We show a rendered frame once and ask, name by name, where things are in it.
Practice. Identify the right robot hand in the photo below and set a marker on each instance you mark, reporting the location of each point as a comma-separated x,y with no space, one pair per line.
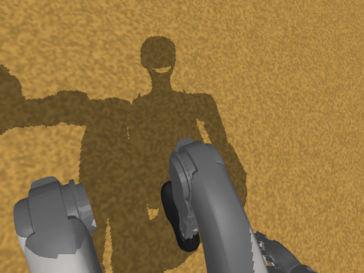
280,259

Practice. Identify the right robot foot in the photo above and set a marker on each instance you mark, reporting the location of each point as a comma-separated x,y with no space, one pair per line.
172,215

